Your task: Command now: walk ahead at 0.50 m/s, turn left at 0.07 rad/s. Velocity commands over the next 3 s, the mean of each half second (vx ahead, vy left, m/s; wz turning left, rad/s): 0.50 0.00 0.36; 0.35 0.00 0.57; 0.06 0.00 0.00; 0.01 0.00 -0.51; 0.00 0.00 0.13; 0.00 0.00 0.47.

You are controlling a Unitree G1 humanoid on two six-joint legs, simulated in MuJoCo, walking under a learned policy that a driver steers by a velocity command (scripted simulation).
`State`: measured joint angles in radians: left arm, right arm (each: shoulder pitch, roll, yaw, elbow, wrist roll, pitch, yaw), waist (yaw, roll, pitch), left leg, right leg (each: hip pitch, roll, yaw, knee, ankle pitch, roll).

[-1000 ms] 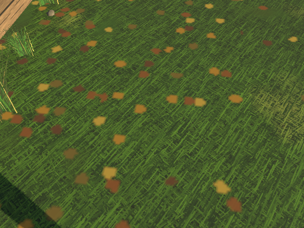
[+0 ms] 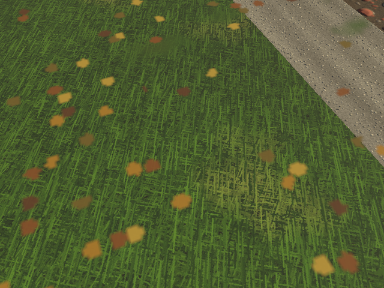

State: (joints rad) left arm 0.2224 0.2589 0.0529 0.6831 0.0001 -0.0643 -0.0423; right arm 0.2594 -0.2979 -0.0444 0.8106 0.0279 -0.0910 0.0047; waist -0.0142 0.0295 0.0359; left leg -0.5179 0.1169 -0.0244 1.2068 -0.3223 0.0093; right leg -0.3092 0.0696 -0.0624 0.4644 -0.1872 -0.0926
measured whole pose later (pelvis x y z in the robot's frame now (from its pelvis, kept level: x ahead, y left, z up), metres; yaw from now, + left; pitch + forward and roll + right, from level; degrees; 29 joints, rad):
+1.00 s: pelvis +0.52 +0.10 -0.01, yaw +33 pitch +2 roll +0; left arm 0.07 0.24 0.04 0.66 0.02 -0.05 0.01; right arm 0.27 -0.32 -0.07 0.66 0.02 0.04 -0.03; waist -0.03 0.03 0.05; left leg -0.48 -0.05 -0.09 1.23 -0.52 -0.05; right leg -0.43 0.01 -0.03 0.51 -0.12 -0.02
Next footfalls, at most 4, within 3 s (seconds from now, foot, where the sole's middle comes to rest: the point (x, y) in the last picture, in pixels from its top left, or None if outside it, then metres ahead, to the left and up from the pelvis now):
0.40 left None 0.38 0.16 -0.77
0.86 right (183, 225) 0.69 0.07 -0.77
1.24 left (127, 273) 0.52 0.27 -0.77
1.54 right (190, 236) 0.65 0.05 -0.77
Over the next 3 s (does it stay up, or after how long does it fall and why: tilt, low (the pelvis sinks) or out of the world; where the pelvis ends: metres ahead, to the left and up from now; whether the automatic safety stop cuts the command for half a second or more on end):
stays up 0.54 0.20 0.01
